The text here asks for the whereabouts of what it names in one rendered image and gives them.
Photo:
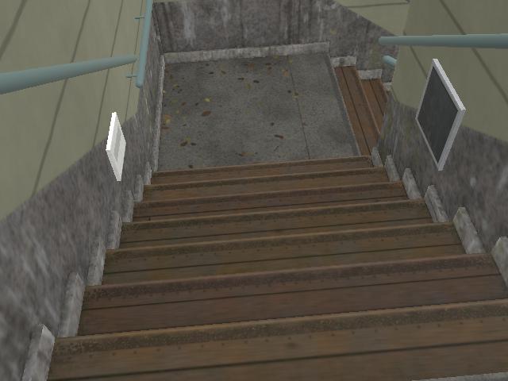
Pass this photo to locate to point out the stairs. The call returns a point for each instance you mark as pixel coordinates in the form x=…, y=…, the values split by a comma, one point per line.
x=302, y=270
x=365, y=101

